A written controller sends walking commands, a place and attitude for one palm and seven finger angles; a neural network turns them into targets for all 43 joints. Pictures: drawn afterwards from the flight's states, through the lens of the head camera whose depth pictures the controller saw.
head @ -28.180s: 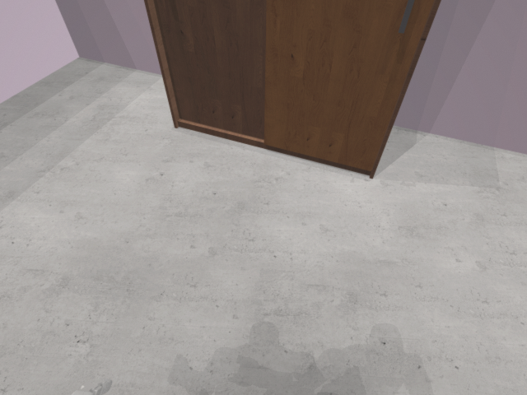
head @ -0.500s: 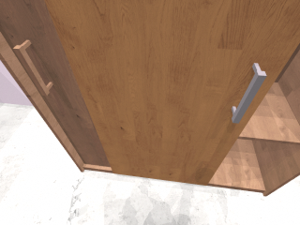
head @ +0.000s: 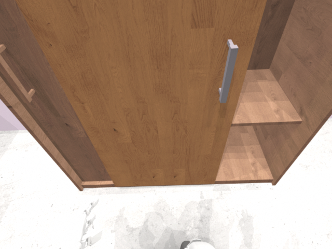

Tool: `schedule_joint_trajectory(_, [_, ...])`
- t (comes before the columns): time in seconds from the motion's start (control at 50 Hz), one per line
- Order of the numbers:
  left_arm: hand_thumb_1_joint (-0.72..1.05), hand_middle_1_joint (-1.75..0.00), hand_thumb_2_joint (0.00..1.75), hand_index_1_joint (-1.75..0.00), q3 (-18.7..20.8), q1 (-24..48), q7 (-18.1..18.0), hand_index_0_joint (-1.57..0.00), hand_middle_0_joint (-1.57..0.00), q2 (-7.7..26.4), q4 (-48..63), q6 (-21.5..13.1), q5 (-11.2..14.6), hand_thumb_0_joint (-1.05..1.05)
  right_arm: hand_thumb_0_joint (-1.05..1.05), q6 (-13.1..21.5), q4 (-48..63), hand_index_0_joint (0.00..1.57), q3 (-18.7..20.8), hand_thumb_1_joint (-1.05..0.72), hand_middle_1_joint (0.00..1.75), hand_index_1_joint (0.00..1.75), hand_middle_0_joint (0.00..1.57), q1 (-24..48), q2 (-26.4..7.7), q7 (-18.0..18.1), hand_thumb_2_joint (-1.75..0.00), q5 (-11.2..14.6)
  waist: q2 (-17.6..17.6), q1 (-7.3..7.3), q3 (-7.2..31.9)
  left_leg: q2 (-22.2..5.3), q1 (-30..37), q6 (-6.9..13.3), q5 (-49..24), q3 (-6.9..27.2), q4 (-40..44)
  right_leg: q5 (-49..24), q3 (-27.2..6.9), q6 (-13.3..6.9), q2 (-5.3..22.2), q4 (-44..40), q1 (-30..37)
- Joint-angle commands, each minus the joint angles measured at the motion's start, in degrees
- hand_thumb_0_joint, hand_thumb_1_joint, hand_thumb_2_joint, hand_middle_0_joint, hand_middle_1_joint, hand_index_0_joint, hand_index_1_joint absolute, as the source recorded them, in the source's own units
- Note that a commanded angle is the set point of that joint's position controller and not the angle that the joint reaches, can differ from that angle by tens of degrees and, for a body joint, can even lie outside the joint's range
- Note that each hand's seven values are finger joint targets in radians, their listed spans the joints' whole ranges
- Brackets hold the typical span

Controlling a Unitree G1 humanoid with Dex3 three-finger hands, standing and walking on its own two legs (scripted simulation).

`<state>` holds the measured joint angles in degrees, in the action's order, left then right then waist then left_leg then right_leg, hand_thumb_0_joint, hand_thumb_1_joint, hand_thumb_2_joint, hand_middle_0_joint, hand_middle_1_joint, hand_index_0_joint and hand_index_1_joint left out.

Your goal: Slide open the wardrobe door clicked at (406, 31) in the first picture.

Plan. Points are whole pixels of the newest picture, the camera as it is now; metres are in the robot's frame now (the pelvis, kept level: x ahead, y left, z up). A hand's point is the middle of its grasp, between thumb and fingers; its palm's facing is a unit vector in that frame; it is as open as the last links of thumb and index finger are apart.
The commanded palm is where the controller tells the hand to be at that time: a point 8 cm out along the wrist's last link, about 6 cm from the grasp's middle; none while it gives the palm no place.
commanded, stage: step back with the hand held close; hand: right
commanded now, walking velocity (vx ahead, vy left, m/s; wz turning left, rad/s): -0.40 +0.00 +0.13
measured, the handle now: (226, 73) +0.58 -0.18 +0.12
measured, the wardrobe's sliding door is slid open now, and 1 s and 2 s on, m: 0.37 0.37 0.37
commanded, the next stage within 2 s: stop stepping back and stand still in 0.16 s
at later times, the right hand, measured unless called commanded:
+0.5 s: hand out of the picture +0.11 -0.32 +0.18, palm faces +0.39 +0.87 -0.28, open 7.4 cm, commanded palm +0.02 -0.35 +0.19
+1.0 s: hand out of the picture +0.04 -0.34 +0.18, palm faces +0.30 +0.88 -0.37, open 7.5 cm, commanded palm -0.03 -0.39 +0.19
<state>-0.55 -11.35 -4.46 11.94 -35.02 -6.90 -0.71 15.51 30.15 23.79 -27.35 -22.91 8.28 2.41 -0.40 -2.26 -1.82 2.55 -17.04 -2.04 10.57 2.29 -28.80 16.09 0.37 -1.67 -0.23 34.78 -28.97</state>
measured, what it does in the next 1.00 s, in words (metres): walks backwards: left foot, then right foot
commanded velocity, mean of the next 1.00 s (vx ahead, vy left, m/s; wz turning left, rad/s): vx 0.08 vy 0.08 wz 0.04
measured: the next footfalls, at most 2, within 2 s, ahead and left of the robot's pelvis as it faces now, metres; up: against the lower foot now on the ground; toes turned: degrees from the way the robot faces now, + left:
left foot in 0.24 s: -0.06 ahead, +0.12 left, +0.00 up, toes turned +2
right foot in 0.40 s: +0.02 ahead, -0.12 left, +0.00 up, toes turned +3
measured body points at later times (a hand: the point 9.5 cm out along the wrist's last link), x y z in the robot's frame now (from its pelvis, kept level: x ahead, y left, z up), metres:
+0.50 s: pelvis -0.14 -0.06 +0.00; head -0.15 -0.11 +0.45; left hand +0.00 +0.18 -0.05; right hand +0.08 -0.36 +0.19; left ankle -0.14 +0.09 -0.68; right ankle -0.02 -0.12 -0.72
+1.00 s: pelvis -0.21 -0.11 +0.00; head -0.22 -0.15 +0.45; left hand -0.12 +0.14 -0.07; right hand +0.02 -0.38 +0.20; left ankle -0.23 -0.01 -0.68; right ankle -0.13 -0.24 -0.72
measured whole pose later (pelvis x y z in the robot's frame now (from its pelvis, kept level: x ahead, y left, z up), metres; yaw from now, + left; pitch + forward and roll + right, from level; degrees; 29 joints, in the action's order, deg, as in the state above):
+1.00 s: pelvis -0.21 -0.11 +0.00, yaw +8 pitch -2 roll +1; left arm -0.2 -15.4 -3.5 8.6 -37.7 -7.9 -1.5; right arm 11.4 28.4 25.7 -26.4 -24.5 8.1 2.3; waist 3.9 3.1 -0.2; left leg 1.5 -23.2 2.0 26.9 -3.3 -56.9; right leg 14.3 2.4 0.3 4.9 35.7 -19.4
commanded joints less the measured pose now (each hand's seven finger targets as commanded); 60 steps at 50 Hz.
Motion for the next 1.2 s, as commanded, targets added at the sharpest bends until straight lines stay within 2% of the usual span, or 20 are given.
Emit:
schedule_joint_trajectory(0.0, [0.9,-0.3,0.9,-0.3,3.92,5.38,-1.87,-0.2,-0.2,9.89,9.43,-3.43,0.55,0.0,0.0,3.39,12.25,0.2,6.66,-0.9,0.3,0.3,0.2,8.9,-12.35,0.97,-0.9,-0.13,-15.89,2.7,3.47,3.37,-4.36,0.93,17.26,-0.46,-7.03,31.55,-18.93,-2.79,12.72,-25.91,1.86])
schedule_joint_trajectory(0.02, [0.9,-0.3,0.9,-0.3,4.38,6.18,-1.75,-0.2,-0.2,9.98,9.68,-3.96,0.2,0.0,0.0,3.63,13.28,0.2,8.85,-0.9,0.3,0.3,0.2,8.5,-12.82,0.82,-0.9,-0.8,-22.45,1.01,8.19,6.75,9.89,0.86,13.39,-2.99,-25.42,38.1,-23.68,-4.86,18.56,-33.58,-9.46])
schedule_joint_trajectory(0.06, [0.9,-0.3,0.9,-0.3,5.38,5.22,-0.33,-0.2,-0.2,6.86,9.07,-4.62,-0.16,0.0,0.0,3.83,16.06,0.2,10.39,-0.9,0.3,0.3,0.2,8.03,-14.96,0.42,-0.9,0.46,-11.83,-0.16,12.77,5.77,6.45,2.45,19.21,-2.41,-33.82,18.37,-14.49,-3.87,16.48,-28.59,-0.87])
schedule_joint_trajectory(0.16, [0.9,-0.3,0.9,-0.3,5.21,4.65,1.75,-0.2,-0.2,6.57,7.77,-4.9,0.33,0.0,0.0,3.09,11.27,0.2,8.25,-0.9,0.3,0.3,0.2,-1.64,-11.86,0.57,-0.9,3.13,-14.6,0.61,13.18,2.0,6.28,4.72,22.16,-6.73,-2.67,13.8,-2.43,3.3,15.21,-24.36,10.39])
schedule_joint_trajectory(0.22, [0.9,-0.3,0.9,-0.3,4.35,4.54,1.34,-0.2,-0.2,5.34,6.24,-3.36,-0.19,0.0,0.0,4.25,13.81,0.2,7.81,-0.9,0.3,0.3,0.2,6.69,-16.09,0.72,-0.9,1.28,12.01,1.34,5.59,-24.21,-21.65,13.6,18.46,26.36,25.86,6.13,2.26,6.01,2.14,22.68,18.97])
schedule_joint_trajectory(0.28, [0.9,-0.3,0.9,-0.3,3.0,4.26,0.56,-0.2,-0.2,6.14,6.45,-2.77,0.4,0.0,0.0,0.7,5.64,0.2,3.1,-0.9,0.3,0.3,0.2,10.82,-10.88,0.0,-0.9,-0.13,14.13,2.46,-2.43,-17.06,-20.42,10.53,19.69,13.71,18.06,8.67,-3.01,3.04,4.05,27.1,9.8])
schedule_joint_trajectory(0.34, [0.9,-0.3,0.9,-0.3,2.48,4.06,-1.35,-0.2,-0.2,7.44,4.76,-3.44,0.57,0.0,0.0,-0.26,3.08,0.2,3.04,-0.9,0.3,0.3,0.2,16.71,-10.65,0.39,-0.9,-0.28,-4.0,3.57,-1.98,-9.47,-14.72,6.3,17.4,6.2,6.14,6.2,-0.45,1.33,1.89,-5.66,16.72])
schedule_joint_trajectory(0.38, [0.9,-0.3,0.9,-0.3,2.77,2.46,-1.37,-0.2,-0.2,9.23,6.83,-5.97,0.89,0.0,0.0,1.55,9.39,0.2,3.66,-0.9,0.3,0.3,0.2,18.85,-10.84,1.1,-0.9,-0.43,-21.27,2.96,1.89,0.32,-10.62,1.73,17.64,-1.24,-15.19,20.41,-22.49,-3.64,16.07,-25.48,13.98])
schedule_joint_trajectory(0.4, [0.9,-0.3,0.9,-0.3,3.1,3.22,-1.35,-0.2,-0.2,7.8,7.39,-6.69,0.67,0.0,0.0,2.28,10.06,0.2,5.76,-0.9,0.3,0.3,0.2,17.14,-13.22,1.3,-0.9,-0.09,-17.17,2.6,5.16,1.47,-6.58,1.34,18.98,-0.06,-24.39,29.94,-27.4,-5.9,19.67,-29.88,10.36])
schedule_joint_trajectory(0.58, [0.9,-0.3,0.9,-0.3,3.56,4.02,0.92,-0.2,-0.2,6.39,7.68,-2.93,-1.06,0.0,0.0,-3.66,13.81,0.2,7.26,-0.9,0.3,0.3,0.2,-5.51,-12.66,1.57,-0.9,0.2,-12.49,0.62,9.31,5.21,22.53,6.65,20.71,-10.66,2.49,21.4,-1.9,5.4,8.32,-23.12,0.87])
schedule_joint_trajectory(0.62, [0.9,-0.3,0.9,-0.3,3.96,1.35,0.58,-0.2,-0.2,5.77,5.77,-1.33,-0.22,0.0,0.0,-4.33,12.12,0.2,7.38,-0.9,0.3,0.3,0.2,-1.72,-13.22,0.8,-0.9,0.16,6.57,1.68,7.55,-9.03,13.54,11.22,13.89,2.88,13.73,8.41,7.66,3.46,0.73,10.12,1.97])
schedule_joint_trajectory(0.66, [0.9,-0.3,0.9,-0.3,3.04,3.25,0.43,-0.2,-0.2,6.56,5.58,-1.16,-0.27,0.0,0.0,-2.39,12.72,0.2,12.31,-0.9,0.3,0.3,0.2,8.93,-18.38,1.63,-0.9,0.85,9.1,3.31,2.08,-23.64,-1.45,19.88,18.86,18.62,19.01,5.97,-0.85,2.72,2.46,39.46,-7.3])
schedule_joint_trajectory(0.7, [0.9,-0.3,0.9,-0.3,4.16,2.45,0.36,-0.2,-0.2,7.1,5.31,-1.57,0.63,0.0,0.0,-2.44,4.54,0.2,6.35,-0.9,0.3,0.3,0.2,11.38,-12.05,0.85,-0.9,0.07,10.78,3.87,-0.45,-19.9,-6.59,15.51,38.16,18.16,19.49,7.04,-2.95,2.03,5.21,33.86,-6.6])
schedule_joint_trajectory(0.82, [0.9,-0.3,0.9,-0.3,2.39,3.57,-1.96,-0.2,-0.2,6.74,4.83,-2.54,-0.04,0.0,0.0,-1.81,7.41,0.2,1.99,-0.9,0.3,0.3,0.2,12.97,-9.93,1.81,-0.9,-0.62,0.84,3.96,-1.12,-10.66,-8.92,10.41,30.94,0.33,3.39,8.22,6.91,0.76,2.67,-3.79,16.88])
schedule_joint_trajectory(0.86, [0.9,-0.3,0.9,-0.3,3.17,2.72,-1.53,-0.2,-0.2,9.27,6.82,-3.53,0.15,0.0,0.0,-0.33,15.13,0.2,4.35,-0.9,0.3,0.3,0.2,13.8,-11.45,1.78,-0.9,-0.02,-22.05,4.1,-1.39,1.12,-21.5,3.47,25.83,-8.21,-25.03,20.92,-26.69,-6.67,20.09,-22.8,23.46])
schedule_joint_trajectory(0.9, [0.9,-0.3,0.9,-0.3,3.67,3.14,-0.37,-0.2,-0.2,7.5,6.18,-4.15,-0.56,0.0,0.0,1.76,16.57,0.2,12.25,-0.9,0.3,0.3,0.2,9.71,-19.23,0.77,-0.9,0.25,-17.4,2.87,0.19,-0.91,-14.29,3.35,19.99,-1.29,-39.46,35.37,-33.91,-9.38,23.56,-30.98,9.07])
schedule_joint_trajectory(1.02, [0.9,-0.3,0.9,-0.3,3.63,2.75,1.17,-0.2,-0.2,6.91,7.61,-2.73,-0.1,0.0,0.0,-0.67,11.07,0.2,9.12,-0.9,0.3,0.3,0.2,-5.46,-11.27,1.39,-0.9,-0.25,-13.43,1.62,5.12,0.88,16.44,4.22,15.91,-11.13,-6.3,25.15,-2.4,-1.81,12.63,-15.39,-5.23])
schedule_joint_trajectory(1.04, [0.9,-0.3,0.9,-0.3,3.65,2.45,0.98,-0.2,-0.2,6.38,7.68,-2.26,-0.09,0.0,0.0,-1.18,9.82,0.2,9.35,-0.9,0.3,0.3,0.2,-5.46,-11.49,1.55,-0.9,-0.43,-6.82,1.08,5.92,-0.87,19.07,5.29,17.82,-6.72,0.86,21.61,-0.05,-1.01,10.03,-5.45,-6.59])
schedule_joint_trajectory(1.08, [0.9,-0.3,0.9,-0.3,3.87,2.05,0.71,-0.2,-0.2,5.76,7.85,-1.94,0.33,0.0,0.0,-1.94,8.19,0.2,10.51,-0.9,0.3,0.3,0.2,-0.97,-14.04,1.95,-0.9,-0.15,16.65,1.58,4.34,-20.61,13.37,14.88,20.89,27.83,16.49,13.12,2.82,1.43,1.34,26.29,-13.74])
schedule_joint_trajectory(1.18, [0.9,-0.3,0.9,-0.3,2.37,3.29,0.25,-0.2,-0.2,5.62,4.18,-3.11,0.26,0.0,0.0,-0.58,5.3,0.2,5.81,-0.9,0.3,0.3,0.2,5.0,-9.6,2.01,-0.9,-0.34,9.6,2.9,0.6,-17.17,1.0,12.43,6.09,10.66,11.35,5.87,1.76,1.5,4.76,14.17,1.81])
